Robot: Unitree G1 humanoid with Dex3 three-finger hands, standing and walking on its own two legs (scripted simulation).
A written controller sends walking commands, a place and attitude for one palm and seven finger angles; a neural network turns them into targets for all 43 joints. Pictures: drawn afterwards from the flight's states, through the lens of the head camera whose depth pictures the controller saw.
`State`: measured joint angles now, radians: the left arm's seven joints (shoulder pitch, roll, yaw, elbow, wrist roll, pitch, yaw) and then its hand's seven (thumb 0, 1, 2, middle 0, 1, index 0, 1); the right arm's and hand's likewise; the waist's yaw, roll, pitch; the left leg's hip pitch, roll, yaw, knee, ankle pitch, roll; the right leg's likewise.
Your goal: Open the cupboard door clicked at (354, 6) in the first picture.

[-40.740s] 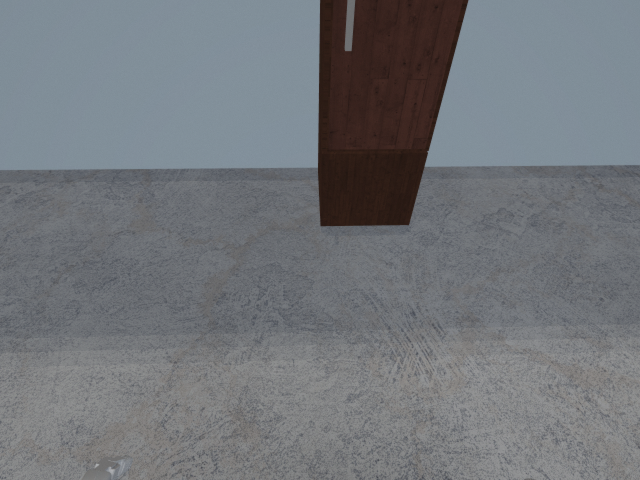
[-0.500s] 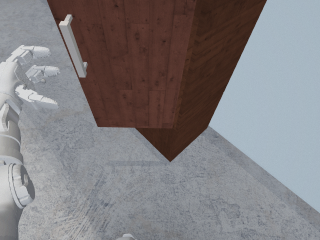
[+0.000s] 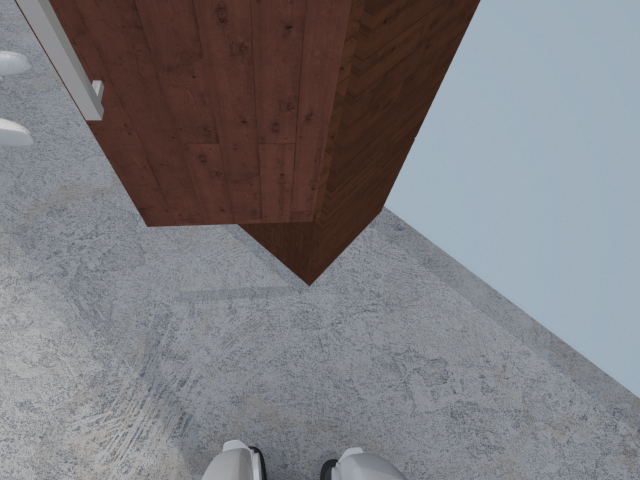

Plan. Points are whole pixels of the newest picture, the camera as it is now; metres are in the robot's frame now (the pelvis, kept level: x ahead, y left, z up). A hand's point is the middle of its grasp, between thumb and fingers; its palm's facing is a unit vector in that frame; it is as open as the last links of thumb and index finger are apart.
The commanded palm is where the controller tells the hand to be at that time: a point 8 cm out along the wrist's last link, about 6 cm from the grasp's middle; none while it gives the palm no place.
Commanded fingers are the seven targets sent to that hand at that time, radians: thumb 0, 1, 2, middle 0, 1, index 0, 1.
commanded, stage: move the hooked fingers beside the handle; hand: left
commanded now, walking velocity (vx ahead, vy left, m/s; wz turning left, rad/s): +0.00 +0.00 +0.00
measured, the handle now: (67, 46) +0.59 +0.24 +0.14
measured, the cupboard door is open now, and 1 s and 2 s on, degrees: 46 46 46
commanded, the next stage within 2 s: slide the fingers in behind the handle in 1.98 s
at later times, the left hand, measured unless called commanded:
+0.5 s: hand out of the picture +0.52 +0.30 +0.14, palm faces +0.00 -1.00 +0.00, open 14.0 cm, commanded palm +0.51 +0.33 +0.13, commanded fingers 0.00 -0.50 0.30 -0.30 -1.20 -0.30 -1.20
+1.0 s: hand out of the picture +0.52 +0.30 +0.15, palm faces +0.02 -1.00 +0.00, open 14.0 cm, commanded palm +0.51 +0.34 +0.13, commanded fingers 0.00 -0.50 0.30 -0.30 -1.20 -0.30 -1.20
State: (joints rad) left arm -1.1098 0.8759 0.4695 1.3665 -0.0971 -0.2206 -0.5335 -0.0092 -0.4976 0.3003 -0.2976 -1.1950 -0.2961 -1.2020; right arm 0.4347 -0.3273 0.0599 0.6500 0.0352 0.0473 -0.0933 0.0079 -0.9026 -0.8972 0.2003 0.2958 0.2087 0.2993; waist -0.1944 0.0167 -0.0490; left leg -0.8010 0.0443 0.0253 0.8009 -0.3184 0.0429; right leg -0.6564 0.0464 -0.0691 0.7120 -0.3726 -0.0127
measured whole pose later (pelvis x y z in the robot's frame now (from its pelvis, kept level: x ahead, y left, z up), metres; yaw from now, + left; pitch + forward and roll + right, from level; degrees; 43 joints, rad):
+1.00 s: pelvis +0.00 +0.00 -0.01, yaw -1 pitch +19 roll -5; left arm -1.09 0.90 0.49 1.35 -0.08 -0.23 -0.52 -0.01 -0.50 0.30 -0.30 -1.19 -0.30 -1.20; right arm 0.45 -0.31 0.07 0.62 0.03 0.09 -0.07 0.01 -0.90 -0.90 0.20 0.30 0.21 0.30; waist -0.20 0.03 -0.07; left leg -0.84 0.05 0.02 0.85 -0.35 0.05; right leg -0.69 0.06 -0.07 0.74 -0.39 -0.01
